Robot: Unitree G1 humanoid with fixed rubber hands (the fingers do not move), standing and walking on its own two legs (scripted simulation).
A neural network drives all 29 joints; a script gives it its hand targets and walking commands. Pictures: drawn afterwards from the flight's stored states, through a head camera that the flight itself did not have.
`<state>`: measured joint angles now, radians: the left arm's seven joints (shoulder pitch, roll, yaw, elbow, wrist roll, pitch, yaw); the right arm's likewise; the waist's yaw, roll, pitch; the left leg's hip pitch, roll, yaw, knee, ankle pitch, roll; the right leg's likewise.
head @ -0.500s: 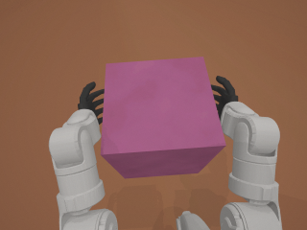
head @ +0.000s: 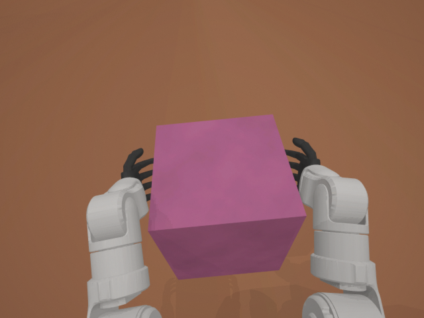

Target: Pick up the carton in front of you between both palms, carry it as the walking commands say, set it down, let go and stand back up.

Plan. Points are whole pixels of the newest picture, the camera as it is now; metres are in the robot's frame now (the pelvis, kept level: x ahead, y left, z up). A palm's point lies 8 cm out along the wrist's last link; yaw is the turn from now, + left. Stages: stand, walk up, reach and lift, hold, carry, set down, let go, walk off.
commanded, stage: carry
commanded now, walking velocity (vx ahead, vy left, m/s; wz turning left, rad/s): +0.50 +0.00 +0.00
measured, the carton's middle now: (222, 203) +0.35 +0.00 +0.04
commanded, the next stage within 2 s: none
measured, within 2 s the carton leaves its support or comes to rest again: neither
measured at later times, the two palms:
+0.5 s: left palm (144, 110) +0.58 +0.17 +0.09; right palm (272, 105) +0.56 -0.13 +0.10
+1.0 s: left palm (157, 67) +0.77 +0.16 +0.09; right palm (262, 58) +0.78 -0.14 +0.10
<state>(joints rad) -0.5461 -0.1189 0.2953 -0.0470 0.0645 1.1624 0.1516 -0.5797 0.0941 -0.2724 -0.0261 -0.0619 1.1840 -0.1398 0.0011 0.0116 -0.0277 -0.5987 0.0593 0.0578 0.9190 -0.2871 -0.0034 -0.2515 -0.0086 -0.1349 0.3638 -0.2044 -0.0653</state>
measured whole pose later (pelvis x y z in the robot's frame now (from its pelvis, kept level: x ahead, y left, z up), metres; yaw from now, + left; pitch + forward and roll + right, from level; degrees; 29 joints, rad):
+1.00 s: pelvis +0.53 +0.00 -0.01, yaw +0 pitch +3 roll +0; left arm -0.07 -0.13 0.08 -0.42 0.07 1.22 0.11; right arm -0.07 0.13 -0.06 -0.43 -0.09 1.24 -0.12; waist 0.02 0.01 -0.16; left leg -0.25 0.07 0.15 0.48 -0.27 0.00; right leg -0.28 -0.06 -0.21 0.46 -0.22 -0.03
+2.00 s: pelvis +0.53 +0.01 -0.01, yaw -1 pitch +2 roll +0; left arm -0.20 -0.14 0.17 0.18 0.23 0.73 0.02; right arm -0.20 0.14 -0.17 0.17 -0.24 0.73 -0.01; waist 0.00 0.00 -0.12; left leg -0.24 0.05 0.17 0.51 -0.30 0.02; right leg -0.29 -0.08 -0.19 0.50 -0.24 -0.01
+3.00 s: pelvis +0.48 +0.00 -0.03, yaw +5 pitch -1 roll +0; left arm -0.63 -0.18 0.56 0.63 0.48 0.47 -0.06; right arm -0.60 0.20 -0.55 0.58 -0.47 0.49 0.05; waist 0.00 0.01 0.12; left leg -0.38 -0.04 -0.06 0.67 -0.28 0.00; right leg -0.39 0.04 0.05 0.66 -0.25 -0.01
